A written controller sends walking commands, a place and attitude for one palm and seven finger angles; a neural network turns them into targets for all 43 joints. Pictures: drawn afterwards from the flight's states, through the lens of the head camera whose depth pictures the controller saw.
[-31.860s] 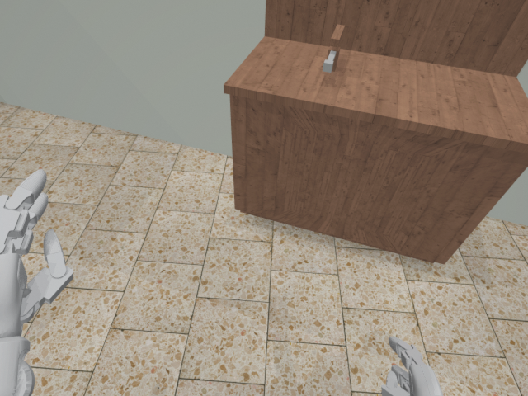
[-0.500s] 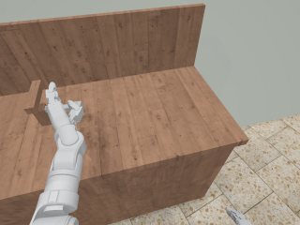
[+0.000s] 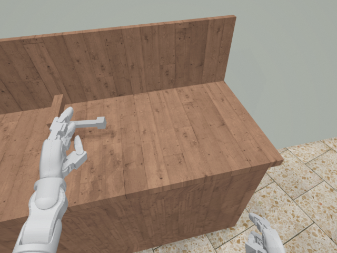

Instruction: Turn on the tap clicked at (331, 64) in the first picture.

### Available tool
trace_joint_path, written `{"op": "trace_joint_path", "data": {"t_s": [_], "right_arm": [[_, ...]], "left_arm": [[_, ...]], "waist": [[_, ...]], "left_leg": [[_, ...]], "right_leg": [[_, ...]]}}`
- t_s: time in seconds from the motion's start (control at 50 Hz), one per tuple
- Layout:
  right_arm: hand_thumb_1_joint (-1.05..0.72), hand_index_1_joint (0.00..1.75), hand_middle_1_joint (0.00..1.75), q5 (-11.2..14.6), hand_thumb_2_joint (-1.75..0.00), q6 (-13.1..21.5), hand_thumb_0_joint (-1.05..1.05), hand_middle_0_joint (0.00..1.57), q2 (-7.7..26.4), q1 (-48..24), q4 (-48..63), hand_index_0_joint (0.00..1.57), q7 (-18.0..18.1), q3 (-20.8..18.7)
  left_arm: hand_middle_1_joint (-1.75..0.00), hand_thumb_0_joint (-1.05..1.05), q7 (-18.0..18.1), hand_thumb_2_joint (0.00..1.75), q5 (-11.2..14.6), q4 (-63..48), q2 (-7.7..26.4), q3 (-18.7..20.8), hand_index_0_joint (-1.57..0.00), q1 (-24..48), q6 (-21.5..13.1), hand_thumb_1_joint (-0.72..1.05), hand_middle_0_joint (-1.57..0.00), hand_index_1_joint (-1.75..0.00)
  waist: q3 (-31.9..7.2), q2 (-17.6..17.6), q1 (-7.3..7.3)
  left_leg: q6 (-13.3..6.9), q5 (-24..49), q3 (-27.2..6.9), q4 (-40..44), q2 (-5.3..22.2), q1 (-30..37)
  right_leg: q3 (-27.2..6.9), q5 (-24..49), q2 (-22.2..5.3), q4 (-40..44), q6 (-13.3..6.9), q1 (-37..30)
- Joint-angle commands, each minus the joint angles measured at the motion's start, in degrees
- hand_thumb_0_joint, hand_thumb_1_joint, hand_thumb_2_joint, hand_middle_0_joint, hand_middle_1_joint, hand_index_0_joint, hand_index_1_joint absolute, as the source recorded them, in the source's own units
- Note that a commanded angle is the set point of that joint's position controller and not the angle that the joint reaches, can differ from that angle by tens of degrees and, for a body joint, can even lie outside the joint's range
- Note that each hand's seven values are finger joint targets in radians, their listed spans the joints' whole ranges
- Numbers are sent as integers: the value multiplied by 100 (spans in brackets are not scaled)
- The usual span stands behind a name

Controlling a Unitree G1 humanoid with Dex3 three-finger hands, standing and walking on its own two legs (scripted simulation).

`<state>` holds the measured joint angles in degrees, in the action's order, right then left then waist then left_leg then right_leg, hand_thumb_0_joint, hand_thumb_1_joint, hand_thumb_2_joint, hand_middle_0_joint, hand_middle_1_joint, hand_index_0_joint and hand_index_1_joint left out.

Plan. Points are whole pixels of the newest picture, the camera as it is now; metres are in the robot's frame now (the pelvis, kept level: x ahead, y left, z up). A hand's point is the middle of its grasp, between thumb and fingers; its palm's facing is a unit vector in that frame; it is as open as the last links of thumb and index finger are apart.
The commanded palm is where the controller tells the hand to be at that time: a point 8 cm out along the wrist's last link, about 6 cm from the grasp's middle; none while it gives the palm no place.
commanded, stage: draw the hand back beside the body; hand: left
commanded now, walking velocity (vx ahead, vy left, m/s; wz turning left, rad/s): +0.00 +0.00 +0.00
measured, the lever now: (101, 122) +0.48 +0.27 +0.02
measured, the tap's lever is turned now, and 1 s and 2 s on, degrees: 81 81 81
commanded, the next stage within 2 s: step back with the hand held close in 0.84 s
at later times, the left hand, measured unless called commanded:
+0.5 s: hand (53, 174) +0.22 +0.24 +0.15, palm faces +0.36 -0.88 -0.31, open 7.4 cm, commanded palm +0.17 +0.28 +0.16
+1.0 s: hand (44, 180) +0.20 +0.24 +0.16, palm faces +0.39 -0.86 -0.34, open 7.4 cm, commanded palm +0.16 +0.29 +0.17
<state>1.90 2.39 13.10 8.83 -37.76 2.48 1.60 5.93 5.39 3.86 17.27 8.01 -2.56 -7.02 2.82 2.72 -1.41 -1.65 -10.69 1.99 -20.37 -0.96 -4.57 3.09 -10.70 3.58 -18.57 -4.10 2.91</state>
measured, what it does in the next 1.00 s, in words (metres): stands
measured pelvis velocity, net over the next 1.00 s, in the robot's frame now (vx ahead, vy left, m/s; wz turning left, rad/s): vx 0.00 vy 0.00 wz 0.01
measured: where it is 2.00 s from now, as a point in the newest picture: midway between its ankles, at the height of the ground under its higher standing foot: outside the picture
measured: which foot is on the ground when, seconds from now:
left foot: down 0.00-1.00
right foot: down 0.00-1.00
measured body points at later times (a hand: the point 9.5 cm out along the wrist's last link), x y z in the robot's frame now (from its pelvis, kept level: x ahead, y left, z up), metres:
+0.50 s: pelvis +0.01 +0.01 +0.00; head -0.01 -0.01 +0.45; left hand +0.19 +0.29 +0.16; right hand +0.20 -0.21 -0.08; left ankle +0.01 +0.10 -0.75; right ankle +0.00 -0.07 -0.75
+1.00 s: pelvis +0.00 +0.00 +0.00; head -0.02 -0.01 +0.45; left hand +0.17 +0.29 +0.18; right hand +0.20 -0.21 -0.08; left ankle +0.01 +0.10 -0.75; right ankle +0.00 -0.07 -0.75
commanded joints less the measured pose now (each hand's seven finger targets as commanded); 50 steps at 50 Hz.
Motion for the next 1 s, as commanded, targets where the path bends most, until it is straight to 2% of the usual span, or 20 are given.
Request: {"op": "trace_joint_path", "data": {"t_s": [0.0,0.02,0.06,0.2,0.22,0.3,0.32,0.4,0.46,0.54,0.6,0.64,0.68,0.72,0.8,0.84,0.9,0.94,0.96,0.98], "right_arm": [[-90,30,30,-51,-90,293,0,20,629,-716,971,20,23,-217],[-90,30,30,-59,-90,287,0,20,644,-756,970,20,25,-218],[-90,30,30,-59,-90,307,0,20,610,-748,1016,20,10,-212],[-90,30,30,-89,-90,367,0,20,643,-782,1015,20,21,-256],[-90,30,30,-105,-90,370,0,20,646,-815,1010,20,21,-239],[-90,30,30,-103,-90,391,0,20,631,-810,1024,20,17,-260],[-90,30,30,-108,-90,399,0,20,632,-842,1019,20,15,-251],[-90,30,30,-125,-90,431,0,20,620,-807,1062,20,16,-268],[-90,30,30,-127,-90,454,0,20,603,-801,1067,20,9,-268],[-90,30,30,-134,-90,486,0,20,614,-783,1089,20,12,-293],[-90,30,30,-130,-90,494,0,20,627,-783,1064,20,46,-300],[-90,30,30,-123,-90,485,0,20,631,-789,1029,20,68,-304],[-90,30,30,-117,-90,500,0,20,616,-793,1040,20,84,-302],[-90,30,30,-121,-90,509,0,20,622,-859,1044,20,89,-283],[-90,30,30,-130,-90,525,0,20,604,-814,1037,20,70,-279],[-90,30,30,-131,-90,528,0,20,601,-823,1029,20,65,-281],[-90,30,30,-131,-90,521,0,20,596,-816,1039,20,65,-291],[-90,30,30,-123,-90,503,0,20,612,-831,1015,20,71,-283],[-90,30,30,-60,-90,435,0,20,613,-810,1329,20,133,-227],[-90,30,30,-123,-90,371,0,20,550,-704,1119,20,163,-209]], "left_arm": [[-25,0,23,90,10,-1834,1225,825,-18,857,-388,90,-18,-25],[-25,0,18,90,16,-1959,1289,919,-18,702,-389,90,-18,-25],[-26,0,-15,90,17,-2141,1070,722,-19,555,-369,90,-19,-26],[-28,0,-4,90,12,-2688,1072,796,-19,-67,-325,90,-19,-28],[-28,0,-8,90,15,-2796,1084,825,-19,-135,-326,90,-19,-28],[-29,0,6,90,24,-3095,1104,907,-20,-501,-328,90,-20,-29],[-30,0,14,90,13,-3285,1166,974,-20,-555,-341,90,-20,-30],[-30,0,30,90,46,-3430,1186,1114,-20,-1116,-316,90,-20,-30],[-30,0,38,90,34,-3734,1200,1171,-20,-1388,-344,90,-20,-30],[-30,0,50,90,33,-4023,1222,1284,-20,-1802,-353,90,-20,-30],[-30,0,50,90,44,-3830,1145,1210,-20,-1664,-308,90,-20,-30],[-30,0,68,90,20,-3802,1126,1173,-20,-1502,-324,90,-20,-30],[-30,0,73,90,34,-3716,1106,1177,-20,-1588,-328,90,-20,-30],[-30,0,76,90,29,-3909,1201,1221,-20,-1467,-350,90,-20,-30],[-30,0,79,90,33,-3857,1124,1177,-20,-1662,-332,90,-20,-30],[-30,0,96,90,8,-3975,1218,1244,-20,-1574,-356,90,-20,-30],[-30,0,84,90,41,-3840,1206,1288,-20,-1760,-323,90,-20,-30],[-30,0,104,90,22,-4060,1357,1368,-20,-1231,-368,90,-20,-30],[-30,0,176,90,59,-4557,2200,2278,-20,-428,-607,90,-20,-30],[-30,0,118,90,31,-3845,1645,1901,-20,-1107,-637,90,-20,-30]], "waist": [[-934,133,-133],[-890,117,-156],[-812,188,-118],[-779,-109,-125],[-704,15,-138],[-692,-13,-156],[-670,185,-166],[-627,-75,-206],[-642,226,-210],[-584,100,-217],[-429,-74,-169],[-436,86,-143],[-463,-130,-171],[-527,64,-190],[-470,-39,-209],[-556,280,-211],[-516,-67,-228],[-607,142,-183],[-164,96,-95],[-310,-220,-33]], "left_leg": [[-31,699,-347,231,230,277],[-22,731,-381,256,231,277],[-8,755,-362,250,259,309],[-34,889,-381,159,280,392],[-29,885,-402,178,256,388],[-25,882,-414,117,275,329],[-13,867,-434,130,266,351],[-22,870,-437,73,274,213],[-6,813,-452,43,272,219],[-2,858,-478,-12,297,143],[-26,672,-460,-45,282,101],[-34,618,-461,-61,268,139],[-46,597,-481,-49,260,126],[-50,618,-494,-32,245,201],[-27,664,-492,-26,260,88],[-22,668,-493,-33,251,126],[-33,750,-472,-53,257,64],[-29,704,-487,-51,247,124],[-135,413,-662,-291,414,-169],[-136,539,-735,-457,402,-146]], "right_leg": [[-459,904,-417,342,151,-191],[-432,867,-399,364,142,-186],[-436,875,-397,363,141,-112],[-435,962,-387,355,151,-45],[-433,929,-387,381,142,-20],[-451,934,-409,345,145,-27],[-449,866,-398,366,132,-6],[-442,919,-419,318,145,-31],[-445,834,-428,313,130,6],[-430,860,-418,264,120,58],[-439,711,-428,290,155,228],[-455,623,-430,312,139,268],[-434,607,-436,285,154,237],[-449,601,-434,294,145,220],[-421,682,-446,248,143,163],[-453,668,-452,262,121,134],[-436,816,-458,235,144,96],[-459,729,-456,264,122,105],[-1226,1445,-837,391,230,755],[-1159,1852,-1023,300,224,749]]}}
